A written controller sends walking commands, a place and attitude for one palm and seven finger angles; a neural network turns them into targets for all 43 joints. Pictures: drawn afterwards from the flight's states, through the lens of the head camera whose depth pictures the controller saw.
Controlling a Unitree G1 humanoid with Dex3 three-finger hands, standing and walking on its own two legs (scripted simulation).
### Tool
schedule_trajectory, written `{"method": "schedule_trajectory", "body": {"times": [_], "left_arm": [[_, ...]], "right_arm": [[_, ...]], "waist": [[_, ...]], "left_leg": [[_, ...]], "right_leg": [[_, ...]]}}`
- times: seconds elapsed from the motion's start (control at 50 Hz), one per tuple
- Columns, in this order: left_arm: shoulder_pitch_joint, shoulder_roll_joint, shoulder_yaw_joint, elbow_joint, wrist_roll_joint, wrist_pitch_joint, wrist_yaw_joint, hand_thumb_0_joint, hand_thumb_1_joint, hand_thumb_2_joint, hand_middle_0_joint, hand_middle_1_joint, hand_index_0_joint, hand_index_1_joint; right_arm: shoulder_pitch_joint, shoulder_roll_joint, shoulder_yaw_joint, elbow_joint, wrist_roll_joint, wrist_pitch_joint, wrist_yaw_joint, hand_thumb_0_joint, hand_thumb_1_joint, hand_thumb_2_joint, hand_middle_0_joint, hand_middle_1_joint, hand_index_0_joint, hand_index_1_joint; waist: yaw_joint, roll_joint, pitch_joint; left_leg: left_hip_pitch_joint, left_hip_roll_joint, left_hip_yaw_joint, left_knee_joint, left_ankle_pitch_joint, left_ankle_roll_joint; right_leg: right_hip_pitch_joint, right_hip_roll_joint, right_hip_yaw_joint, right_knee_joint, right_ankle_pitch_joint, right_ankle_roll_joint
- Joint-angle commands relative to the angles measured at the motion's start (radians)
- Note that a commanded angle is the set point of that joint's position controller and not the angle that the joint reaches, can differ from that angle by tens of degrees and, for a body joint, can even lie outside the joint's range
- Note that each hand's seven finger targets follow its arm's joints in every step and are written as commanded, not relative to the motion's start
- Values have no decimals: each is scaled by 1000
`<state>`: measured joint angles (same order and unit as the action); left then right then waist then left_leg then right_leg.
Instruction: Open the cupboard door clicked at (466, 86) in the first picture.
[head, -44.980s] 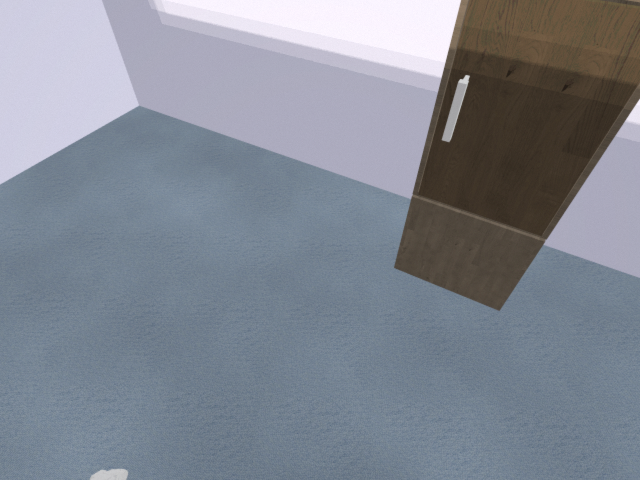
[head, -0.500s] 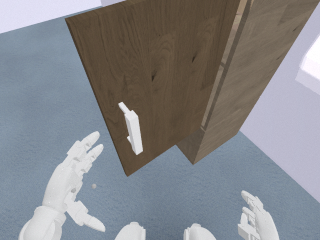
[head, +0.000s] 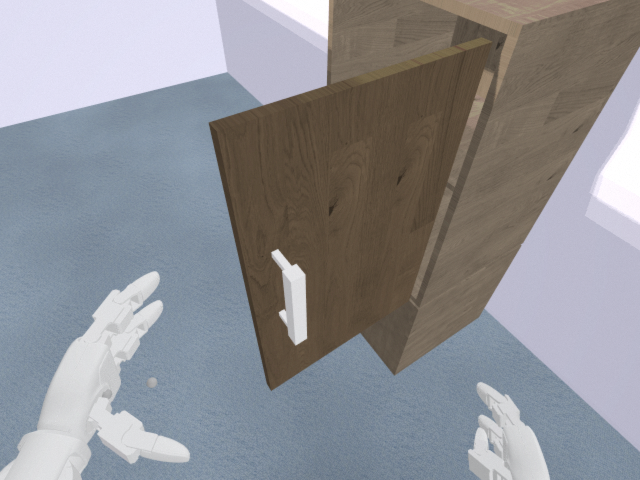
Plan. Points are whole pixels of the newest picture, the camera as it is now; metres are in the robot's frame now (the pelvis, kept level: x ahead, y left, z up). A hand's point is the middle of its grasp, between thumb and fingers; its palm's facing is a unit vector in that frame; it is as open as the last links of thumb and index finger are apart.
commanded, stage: draw the hand back to the body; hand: left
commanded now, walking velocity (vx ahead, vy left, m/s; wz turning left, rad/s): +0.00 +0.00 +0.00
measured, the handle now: (288, 298) +0.35 +0.08 +0.02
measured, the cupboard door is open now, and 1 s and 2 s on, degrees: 92 92 92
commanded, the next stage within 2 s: step back with the hand held close in 1.00 s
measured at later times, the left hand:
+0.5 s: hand (69, 316) +0.22 +0.25 +0.18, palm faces +0.38 -0.83 -0.41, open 10.5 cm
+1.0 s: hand (67, 315) +0.20 +0.24 +0.20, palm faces +0.43 -0.80 -0.41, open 7.5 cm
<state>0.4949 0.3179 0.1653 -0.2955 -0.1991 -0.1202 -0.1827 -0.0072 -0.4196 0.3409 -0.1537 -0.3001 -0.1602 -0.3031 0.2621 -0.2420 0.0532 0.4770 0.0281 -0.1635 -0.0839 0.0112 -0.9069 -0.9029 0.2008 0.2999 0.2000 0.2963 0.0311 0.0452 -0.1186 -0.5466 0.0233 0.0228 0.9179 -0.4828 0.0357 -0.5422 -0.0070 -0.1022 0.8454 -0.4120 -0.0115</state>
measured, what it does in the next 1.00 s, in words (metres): stands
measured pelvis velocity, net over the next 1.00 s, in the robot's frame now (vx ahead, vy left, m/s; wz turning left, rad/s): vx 0.01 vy -0.02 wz -0.03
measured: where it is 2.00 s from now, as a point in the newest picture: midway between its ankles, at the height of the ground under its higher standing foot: outside the picture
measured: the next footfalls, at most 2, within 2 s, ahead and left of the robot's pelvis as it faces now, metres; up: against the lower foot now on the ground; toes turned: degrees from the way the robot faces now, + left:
none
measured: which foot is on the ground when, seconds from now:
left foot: down 0.00-1.00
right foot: down 0.00-1.00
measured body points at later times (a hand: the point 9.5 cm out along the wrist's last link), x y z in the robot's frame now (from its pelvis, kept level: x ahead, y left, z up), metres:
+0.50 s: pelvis +0.02 +0.01 +0.05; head +0.01 -0.01 +0.49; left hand +0.19 +0.29 +0.20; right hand +0.21 -0.21 -0.03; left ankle -0.01 +0.09 -0.70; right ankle +0.01 -0.12 -0.70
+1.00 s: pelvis +0.01 -0.02 +0.05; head -0.01 -0.04 +0.50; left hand +0.18 +0.28 +0.22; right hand +0.20 -0.25 -0.04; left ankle -0.01 +0.09 -0.70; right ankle +0.01 -0.12 -0.70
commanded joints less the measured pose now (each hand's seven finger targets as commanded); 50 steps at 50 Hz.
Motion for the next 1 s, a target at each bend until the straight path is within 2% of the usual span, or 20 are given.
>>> {"method": "schedule_trajectory", "body": {"times": [0.0, 0.06, 0.12, 0.18, 0.2, 0.22, 0.24, 0.3, 0.34, 0.4, 0.44, 0.54, 0.6, 0.62, 0.66, 0.7, 0.78, 0.86, 0.88, 0.98], "left_arm": [[25, 114, 65, -266, 119, 29, 252, 0, -150, 450, -162, -300, -162, -300], [-17, 125, 65, -300, 152, 35, 303, 0, -45, 495, -166, -300, -166, -300], [-59, 139, 76, -302, 168, 34, 328, 0, 60, 540, -170, -300, -170, -300], [-49, 132, 81, -313, 177, 32, 335, 0, 165, 585, -174, -300, -174, -300], [-39, 144, 100, -281, 177, 35, 337, 0, 200, 600, -175, -300, -175, -300], [-46, 127, 90, -284, 175, 35, 333, 0, 235, 615, -176, -300, -176, -300], [-65, 130, 94, -298, 176, 30, 332, 0, 270, 630, -178, -300, -178, -300], [-47, 160, 147, -289, 175, 27, 332, 0, 375, 675, -181, -300, -181, -300], [-45, 153, 158, -303, 171, 20, 327, 0, 445, 705, -184, -300, -184, -300], [-39, 178, 204, -306, 169, 15, 324, 0, 550, 750, -187, -300, -187, -300], [-64, 175, 210, -322, 165, 10, 320, 0, 620, 780, -190, -300, -190, -300], [-94, 204, 268, -308, 155, 0, 320, 0, 795, 855, -196, -300, -196, -300], [-132, 231, 302, -319, 153, -10, 322, 0, 900, 900, -200, -300, -200, -300], [-115, 196, 276, -292, 150, -8, 318, 0, 900, 900, -200, -300, -200, -300], [-108, 169, 248, -260, 148, -5, 310, 0, 900, 900, -200, -300, -200, -300], [-112, 183, 255, -248, 149, -6, 310, 0, 900, 900, -200, -300, -200, -300], [-121, 212, 279, -292, 150, -20, 314, 0, 900, 900, -200, -300, -200, -300], [-128, 222, 286, -298, 152, -26, 316, 0, 900, 900, -200, -300, -200, -300], [-131, 218, 282, -293, 151, -27, 316, 0, 900, 900, -200, -300, -200, -300], [-126, 211, 278, -274, 149, -40, 315, 0, 900, 900, -200, -300, -200, -300]], "right_arm": [[-85, -92, -47, -132, -9, -19, -24, 0, -900, -900, 200, 300, 200, 300], [-96, -95, -40, -116, -15, -17, -31, 0, -900, -900, 200, 300, 200, 300], [-114, -98, -36, -93, -19, -27, -33, 0, -900, -900, 200, 300, 200, 300], [-121, -96, -35, -71, -23, -40, -27, 0, -900, -900, 200, 300, 200, 300], [-133, -101, -37, -59, -24, -41, -25, 0, -900, -900, 200, 300, 200, 300], [-139, -98, -35, -56, -25, -40, -22, 0, -900, -900, 200, 300, 200, 300], [-141, -100, -37, -51, -24, -41, -19, 0, -900, -900, 200, 300, 200, 300], [-154, -103, -42, -33, -30, -42, -10, 0, -900, -900, 200, 300, 200, 300], [-155, -98, -44, -28, -31, -40, -2, 0, -900, -900, 200, 300, 200, 300], [-164, -100, -52, -17, -33, -32, 6, 0, -900, -900, 200, 300, 200, 300], [-165, -98, -54, -16, -32, -25, 12, 0, -900, -900, 200, 300, 200, 300], [-181, -95, -61, -5, -32, -12, 13, 0, -900, -900, 200, 300, 200, 300], [-192, -97, -64, 6, -33, -13, 10, 0, -900, -900, 200, 300, 200, 300], [-187, -93, -63, 8, -34, -11, 12, 0, -900, -900, 200, 300, 200, 300], [-192, -99, -68, 7, -31, -4, 16, 0, -900, -900, 200, 300, 200, 300], [-198, -102, -71, 12, -32, -2, 14, 0, -900, -900, 200, 300, 200, 300], [-203, -96, -72, 7, -35, -8, 10, 0, -900, -900, 200, 300, 200, 300], [-212, -90, -71, 16, -36, -17, 7, 0, -900, -900, 200, 300, 200, 300], [-211, -89, -70, 18, -35, -19, 6, 0, -900, -900, 200, 300, 200, 300], [-213, -88, -75, 28, -35, -31, 4, 0, -900, -900, 200, 300, 200, 300]], "waist": [[4, -7, -9], [-1, 31, -5], [2, 23, 13], [14, 55, 0], [18, 20, 22], [15, 4, 46], [15, 11, 35], [32, 28, 37], [32, 29, 44], [40, 31, 33], [35, 49, 46], [40, 18, 64], [42, 50, 65], [37, 37, 78], [35, 0, 107], [38, 17, 111], [45, 2, 56], [44, 35, 77], [42, 12, 91], [41, 11, 97]], "left_leg": [[92, 6, -63, -291, 214, -21], [171, 4, -55, -339, 255, -19], [233, 7, -60, -396, 288, -20], [306, 11, -61, -439, 402, -29], [306, 15, -62, -453, 411, -30], [317, 17, -61, -469, 427, -31], [339, 19, -62, -480, 448, -34], [376, 23, -58, -509, 525, -43], [394, 25, -51, -523, 572, -48], [420, 24, -39, -534, 619, -49], [437, 26, -36, -543, 627, -52], [449, 19, -20, -558, 572, -36], [462, 13, -11, -557, 557, -30], [464, 13, -10, -561, 554, -28], [457, 16, -9, -573, 515, -24], [459, 12, -4, -575, 477, -20], [473, 3, 0, -570, 485, -13], [477, -1, 7, -568, 460, -13], [473, 0, 5, -570, 449, -12], [482, -3, 13, -570, 414, -8]], "right_leg": [[157, -1, 58, -235, 139, -19], [211, -8, 57, -276, 173, -17], [263, -8, 55, -320, 193, -17], [324, -8, 50, -347, 252, -16], [342, -6, 47, -365, 260, -17], [350, -4, 45, -374, 270, -14], [364, -4, 47, -384, 279, -13], [417, -3, 47, -412, 323, -16], [441, -3, 47, -424, 356, -15], [479, 0, 52, -445, 400, -15], [477, -1, 55, -456, 404, -13], [490, 1, 64, -486, 411, -12], [494, 0, 73, -502, 420, -14], [488, -2, 70, -502, 421, -11], [473, 2, 69, -513, 389, -7], [473, 0, 74, -526, 373, -9], [504, -2, 83, -522, 400, -8], [489, -4, 91, -538, 386, -8], [480, -2, 89, -543, 374, -7], [469, -4, 99, -563, 341, -3]]}}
